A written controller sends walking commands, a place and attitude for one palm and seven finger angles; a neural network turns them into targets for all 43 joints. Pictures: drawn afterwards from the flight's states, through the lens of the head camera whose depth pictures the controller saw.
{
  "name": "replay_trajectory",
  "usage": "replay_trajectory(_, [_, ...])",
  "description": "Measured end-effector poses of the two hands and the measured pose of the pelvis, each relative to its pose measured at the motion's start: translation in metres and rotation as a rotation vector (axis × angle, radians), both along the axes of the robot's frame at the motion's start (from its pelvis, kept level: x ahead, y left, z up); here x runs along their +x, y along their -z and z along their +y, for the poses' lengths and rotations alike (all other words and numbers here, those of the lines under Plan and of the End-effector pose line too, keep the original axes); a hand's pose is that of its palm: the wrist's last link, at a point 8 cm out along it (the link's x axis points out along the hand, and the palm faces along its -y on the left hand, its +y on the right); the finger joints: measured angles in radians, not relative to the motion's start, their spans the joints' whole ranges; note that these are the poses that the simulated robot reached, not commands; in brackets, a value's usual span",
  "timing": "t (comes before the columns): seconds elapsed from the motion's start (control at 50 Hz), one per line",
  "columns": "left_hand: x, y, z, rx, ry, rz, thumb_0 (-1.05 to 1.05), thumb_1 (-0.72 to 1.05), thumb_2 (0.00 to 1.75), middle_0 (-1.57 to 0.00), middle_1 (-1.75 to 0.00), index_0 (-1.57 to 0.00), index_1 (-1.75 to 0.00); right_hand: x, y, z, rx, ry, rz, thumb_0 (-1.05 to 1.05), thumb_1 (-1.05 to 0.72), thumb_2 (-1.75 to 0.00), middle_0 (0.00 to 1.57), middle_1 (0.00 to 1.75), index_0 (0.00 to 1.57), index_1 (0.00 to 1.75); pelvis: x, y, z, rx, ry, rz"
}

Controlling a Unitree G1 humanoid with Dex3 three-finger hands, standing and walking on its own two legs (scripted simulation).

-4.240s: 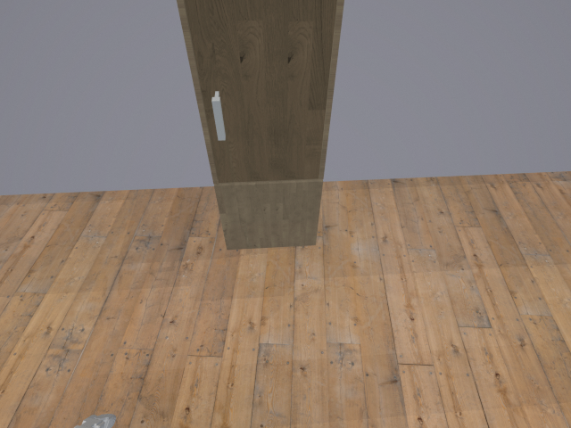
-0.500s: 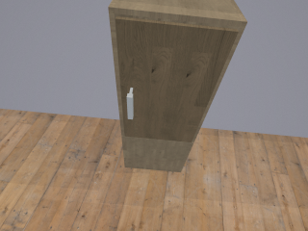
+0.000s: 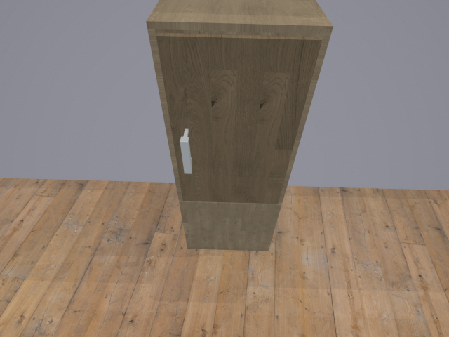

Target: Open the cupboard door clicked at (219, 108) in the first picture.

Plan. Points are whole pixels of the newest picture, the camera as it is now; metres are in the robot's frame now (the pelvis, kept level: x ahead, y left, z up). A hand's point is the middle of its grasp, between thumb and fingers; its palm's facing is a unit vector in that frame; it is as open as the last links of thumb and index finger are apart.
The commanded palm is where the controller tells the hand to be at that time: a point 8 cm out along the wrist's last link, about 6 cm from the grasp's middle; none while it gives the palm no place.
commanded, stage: look again from close up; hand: left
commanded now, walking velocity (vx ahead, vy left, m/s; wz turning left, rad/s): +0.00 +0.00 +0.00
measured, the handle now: (187, 151) +0.61 +0.13 -0.07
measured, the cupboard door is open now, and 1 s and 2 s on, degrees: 0 0 0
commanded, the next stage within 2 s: shuffle to correct the standing spot in 0.40 s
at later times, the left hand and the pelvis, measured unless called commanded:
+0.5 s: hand out of the picture +0.03 +0.23 -0.16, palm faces -0.02 -0.96 -0.27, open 7.4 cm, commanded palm none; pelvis -0.02 +0.01 +0.00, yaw +0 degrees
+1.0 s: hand out of the picture -0.04 +0.13 -0.18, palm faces +0.04 -0.99 -0.11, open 7.4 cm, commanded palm none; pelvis +0.03 -0.02 +0.00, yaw -1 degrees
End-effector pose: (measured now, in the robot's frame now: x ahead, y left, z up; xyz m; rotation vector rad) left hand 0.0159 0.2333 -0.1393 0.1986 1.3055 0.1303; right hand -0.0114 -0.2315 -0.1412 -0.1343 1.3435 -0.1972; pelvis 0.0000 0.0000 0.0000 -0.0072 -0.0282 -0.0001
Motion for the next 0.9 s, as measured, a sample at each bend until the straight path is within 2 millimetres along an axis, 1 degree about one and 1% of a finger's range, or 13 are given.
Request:
replay_trajectory(0.14, [0.016, -0.010, 0.028, 0.066, 0.018, -0.096, 0.01, 0.91, 0.89, -0.20, -0.30, -0.20, -0.30, 0.020, -0.008, -0.027, -0.067, -0.027, -0.097, 0.00, -0.91, -0.89, 0.20, 0.30, 0.20, 0.30, -0.011, 0.003, 0.001, -0.006, 0.003, -0.008])
replay_trajectory(0.26, [0.025, -0.017, 0.041, 0.082, 0.033, -0.147, 0.00, 0.91, 0.89, -0.20, -0.30, -0.20, -0.30, 0.039, -0.020, -0.041, -0.106, -0.066, -0.155, 0.00, -0.91, -0.89, 0.20, 0.30, 0.20, 0.30, -0.017, 0.001, 0.003, -0.007, 0.003, -0.011])
replay_trajectory(0.38, [0.024, -0.018, 0.044, 0.076, 0.039, -0.148, 0.00, 0.90, 0.89, -0.20, -0.30, -0.20, -0.30, 0.050, -0.028, -0.044, -0.121, -0.094, -0.172, 0.00, -0.91, -0.89, 0.20, 0.30, 0.20, 0.30, -0.021, -0.002, 0.005, -0.008, 0.000, -0.010])
replay_trajectory(0.5, [0.011, -0.013, 0.041, 0.056, 0.033, -0.099, 0.00, 0.90, 0.89, -0.20, -0.30, -0.20, -0.30, 0.051, -0.029, -0.038, -0.112, -0.102, -0.151, 0.00, -0.91, -0.89, 0.20, 0.30, 0.20, 0.30, -0.020, -0.004, 0.007, -0.009, -0.002, -0.005])
replay_trajectory(0.6, [-0.006, -0.005, 0.032, 0.029, 0.012, -0.033, 0.00, 0.90, 0.89, -0.20, -0.30, -0.20, -0.30, 0.043, -0.024, -0.024, -0.087, -0.090, -0.104, 0.00, -0.91, -0.89, 0.20, 0.30, 0.20, 0.30, -0.016, -0.005, 0.008, -0.008, -0.002, 0.001])
replay_trajectory(0.7, [-0.030, 0.005, 0.010, -0.027, -0.007, 0.063, 0.00, 0.91, 0.89, -0.20, -0.30, -0.20, -0.30, 0.027, -0.013, -0.003, -0.033, -0.055, -0.038, 0.00, -0.91, -0.89, 0.20, 0.30, 0.20, 0.30, -0.007, -0.004, 0.008, 0.000, 0.006, 0.007])
replay_trajectory(0.76, [-0.045, 0.008, -0.006, -0.059, -0.022, 0.121, 0.00, 0.91, 0.89, -0.20, -0.30, -0.20, -0.30, 0.017, -0.007, 0.006, -0.004, -0.026, 0.003, 0.00, -0.91, -0.89, 0.20, 0.30, 0.20, 0.30, 0.000, -0.003, 0.005, 0.005, 0.013, 0.011])
replay_trajectory(0.84, [-0.059, 0.008, -0.026, -0.088, -0.048, 0.183, 0.00, 0.91, 0.89, -0.20, -0.30, -0.20, -0.30, 0.006, -0.001, 0.009, 0.020, 0.009, 0.054, 0.00, -0.91, -0.89, 0.21, 0.30, 0.20, 0.30, 0.009, -0.001, -0.002, 0.004, 0.018, 0.020])
replay_trajectory(0.9, [-0.063, 0.007, -0.038, -0.098, -0.069, 0.212, 0.00, 0.91, 0.89, -0.20, -0.30, -0.20, -0.30, 0.003, 0.001, 0.006, 0.025, 0.029, 0.084, 0.00, -0.91, -0.89, 0.21, 0.30, 0.20, 0.30, 0.017, 0.000, -0.009, -0.001, 0.021, 0.029])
